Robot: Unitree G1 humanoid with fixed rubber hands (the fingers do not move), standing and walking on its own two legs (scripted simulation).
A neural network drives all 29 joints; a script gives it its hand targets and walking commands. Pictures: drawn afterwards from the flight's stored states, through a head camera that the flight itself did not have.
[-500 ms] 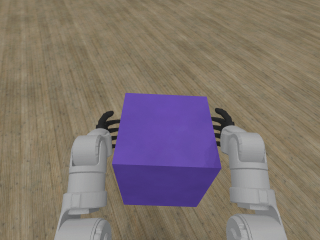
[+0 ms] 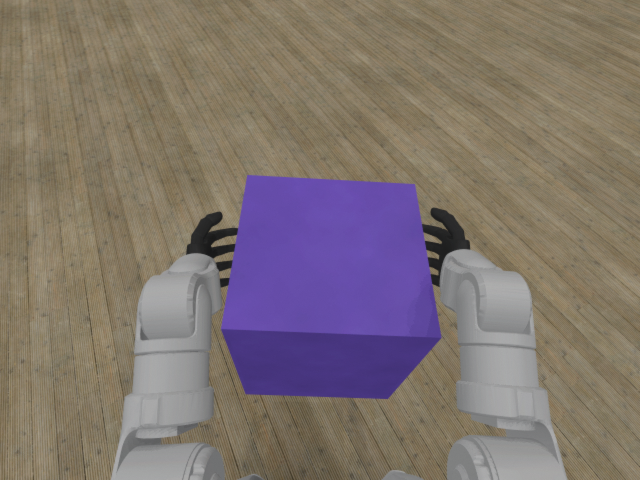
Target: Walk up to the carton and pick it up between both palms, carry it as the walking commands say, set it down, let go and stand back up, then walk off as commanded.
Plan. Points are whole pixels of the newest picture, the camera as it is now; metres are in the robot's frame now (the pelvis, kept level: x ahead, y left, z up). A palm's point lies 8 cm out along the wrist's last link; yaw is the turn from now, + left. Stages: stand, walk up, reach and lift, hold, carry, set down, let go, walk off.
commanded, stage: carry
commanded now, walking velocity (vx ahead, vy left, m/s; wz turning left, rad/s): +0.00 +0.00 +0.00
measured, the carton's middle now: (323, 297) +0.34 +0.01 +0.01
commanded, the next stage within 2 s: none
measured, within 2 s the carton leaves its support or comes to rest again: neither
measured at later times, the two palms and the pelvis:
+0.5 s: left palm (204, 272) +0.32 +0.15 +0.10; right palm (461, 278) +0.32 -0.15 +0.09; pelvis +0.00 +0.00 +0.00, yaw -1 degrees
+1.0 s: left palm (213, 273) +0.33 +0.14 +0.10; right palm (468, 277) +0.33 -0.16 +0.09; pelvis +0.01 -0.01 +0.01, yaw +0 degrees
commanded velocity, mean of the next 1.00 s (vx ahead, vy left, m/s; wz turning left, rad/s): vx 0.00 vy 0.00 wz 0.00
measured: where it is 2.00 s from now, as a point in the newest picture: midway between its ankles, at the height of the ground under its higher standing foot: outside the picture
